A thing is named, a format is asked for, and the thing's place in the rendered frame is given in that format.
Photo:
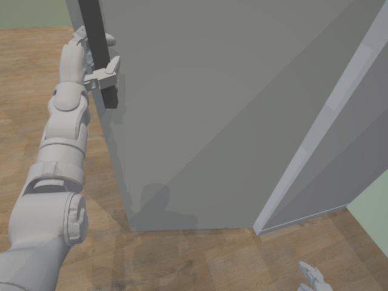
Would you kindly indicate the robot left forearm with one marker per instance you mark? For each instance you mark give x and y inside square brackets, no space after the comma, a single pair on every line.
[61,153]

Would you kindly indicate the right robot hand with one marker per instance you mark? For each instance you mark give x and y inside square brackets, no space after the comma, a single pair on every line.
[314,277]

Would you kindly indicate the left robot hand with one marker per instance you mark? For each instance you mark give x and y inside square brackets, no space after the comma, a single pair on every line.
[75,64]

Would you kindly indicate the left robot upper arm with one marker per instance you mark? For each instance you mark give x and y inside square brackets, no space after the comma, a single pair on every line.
[44,228]

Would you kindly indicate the handle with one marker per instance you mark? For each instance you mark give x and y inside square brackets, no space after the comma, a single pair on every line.
[92,18]

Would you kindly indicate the fridge door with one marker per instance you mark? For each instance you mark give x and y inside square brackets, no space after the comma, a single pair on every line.
[215,97]

